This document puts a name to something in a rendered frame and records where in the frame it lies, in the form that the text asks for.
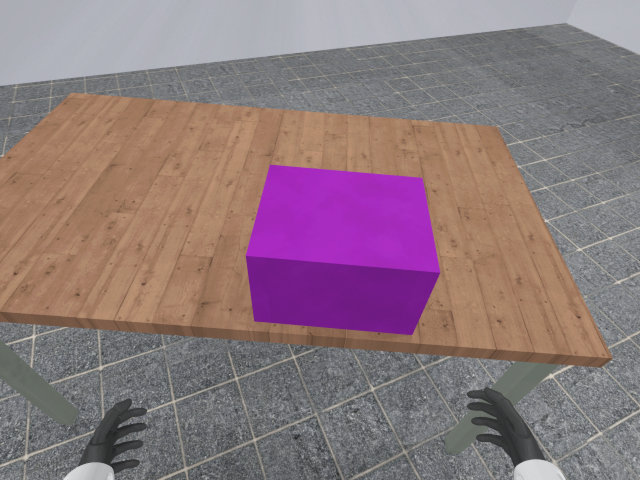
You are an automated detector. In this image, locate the table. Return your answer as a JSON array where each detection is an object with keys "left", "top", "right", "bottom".
[{"left": 0, "top": 93, "right": 613, "bottom": 454}]

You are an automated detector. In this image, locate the robot right hand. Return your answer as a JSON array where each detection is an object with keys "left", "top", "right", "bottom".
[{"left": 467, "top": 387, "right": 546, "bottom": 467}]

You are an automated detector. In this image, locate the robot left hand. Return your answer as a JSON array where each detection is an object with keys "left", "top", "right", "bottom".
[{"left": 78, "top": 398, "right": 147, "bottom": 474}]

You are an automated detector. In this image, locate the robot right forearm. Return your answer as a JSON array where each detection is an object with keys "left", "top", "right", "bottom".
[{"left": 514, "top": 459, "right": 566, "bottom": 480}]

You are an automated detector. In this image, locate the carton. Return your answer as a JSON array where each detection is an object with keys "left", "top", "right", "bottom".
[{"left": 246, "top": 165, "right": 440, "bottom": 335}]

